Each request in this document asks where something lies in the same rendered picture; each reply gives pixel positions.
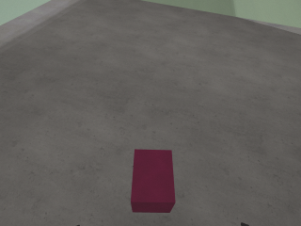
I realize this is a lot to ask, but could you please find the carton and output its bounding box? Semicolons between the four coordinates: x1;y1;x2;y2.
131;149;176;213

